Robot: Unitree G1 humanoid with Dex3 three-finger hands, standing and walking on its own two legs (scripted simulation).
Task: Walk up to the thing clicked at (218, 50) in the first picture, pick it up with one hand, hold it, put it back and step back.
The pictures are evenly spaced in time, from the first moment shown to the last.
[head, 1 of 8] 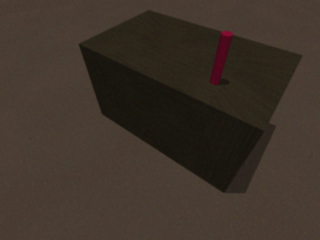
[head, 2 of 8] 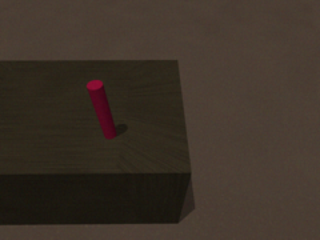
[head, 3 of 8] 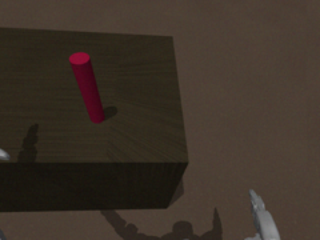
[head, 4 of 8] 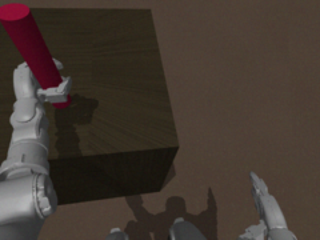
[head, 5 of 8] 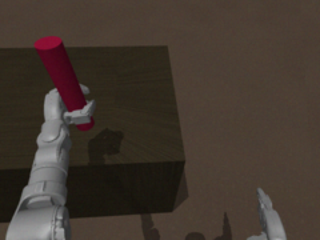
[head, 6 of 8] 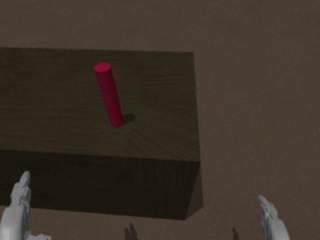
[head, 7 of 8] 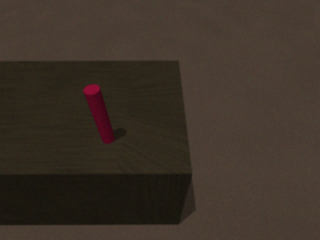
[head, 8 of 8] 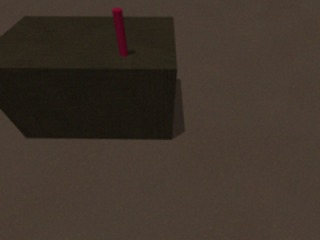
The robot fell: no
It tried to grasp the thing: yes
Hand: left
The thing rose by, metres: 0.24
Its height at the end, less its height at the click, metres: +0.00
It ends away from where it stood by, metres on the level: 0.02
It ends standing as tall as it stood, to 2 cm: yes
